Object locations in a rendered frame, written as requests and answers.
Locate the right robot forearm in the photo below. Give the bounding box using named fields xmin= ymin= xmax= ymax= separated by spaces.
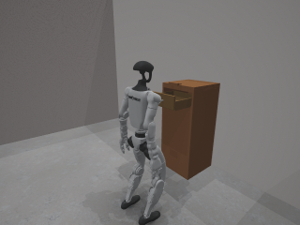
xmin=144 ymin=122 xmax=158 ymax=159

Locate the robot right hand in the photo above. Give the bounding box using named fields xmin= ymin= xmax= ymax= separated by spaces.
xmin=149 ymin=157 xmax=162 ymax=180

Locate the robot right shin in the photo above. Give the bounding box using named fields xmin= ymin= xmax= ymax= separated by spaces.
xmin=143 ymin=179 xmax=166 ymax=218

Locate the right robot upper arm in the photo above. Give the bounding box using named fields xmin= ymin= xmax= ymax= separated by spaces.
xmin=142 ymin=91 xmax=161 ymax=130

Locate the left robot forearm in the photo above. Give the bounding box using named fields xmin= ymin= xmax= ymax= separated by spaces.
xmin=118 ymin=115 xmax=128 ymax=138

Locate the drawer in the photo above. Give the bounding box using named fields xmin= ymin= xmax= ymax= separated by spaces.
xmin=153 ymin=90 xmax=192 ymax=111

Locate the left robot upper arm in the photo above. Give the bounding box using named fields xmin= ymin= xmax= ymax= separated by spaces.
xmin=119 ymin=86 xmax=133 ymax=119

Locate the robot right foot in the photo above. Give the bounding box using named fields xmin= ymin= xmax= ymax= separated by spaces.
xmin=139 ymin=211 xmax=160 ymax=225

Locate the cabinet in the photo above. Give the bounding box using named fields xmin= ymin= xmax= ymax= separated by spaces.
xmin=161 ymin=79 xmax=220 ymax=180

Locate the robot left hand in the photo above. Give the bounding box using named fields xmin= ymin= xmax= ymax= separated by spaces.
xmin=119 ymin=136 xmax=130 ymax=154

